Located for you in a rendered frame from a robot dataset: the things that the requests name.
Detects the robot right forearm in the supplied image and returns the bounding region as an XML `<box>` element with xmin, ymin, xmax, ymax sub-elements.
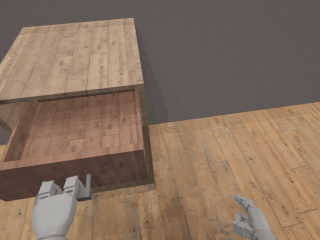
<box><xmin>253</xmin><ymin>230</ymin><xmax>278</xmax><ymax>240</ymax></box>

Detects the handle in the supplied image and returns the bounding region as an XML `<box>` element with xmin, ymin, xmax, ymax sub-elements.
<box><xmin>34</xmin><ymin>174</ymin><xmax>93</xmax><ymax>206</ymax></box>

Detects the drawer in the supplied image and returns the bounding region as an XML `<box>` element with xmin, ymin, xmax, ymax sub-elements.
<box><xmin>0</xmin><ymin>88</ymin><xmax>148</xmax><ymax>202</ymax></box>

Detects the right robot hand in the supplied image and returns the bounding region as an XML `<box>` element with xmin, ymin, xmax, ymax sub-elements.
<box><xmin>232</xmin><ymin>194</ymin><xmax>272</xmax><ymax>240</ymax></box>

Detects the left robot hand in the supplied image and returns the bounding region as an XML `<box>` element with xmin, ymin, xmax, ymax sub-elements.
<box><xmin>31</xmin><ymin>175</ymin><xmax>84</xmax><ymax>240</ymax></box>

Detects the cabinet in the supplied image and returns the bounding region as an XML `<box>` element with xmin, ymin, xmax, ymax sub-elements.
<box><xmin>0</xmin><ymin>18</ymin><xmax>155</xmax><ymax>193</ymax></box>

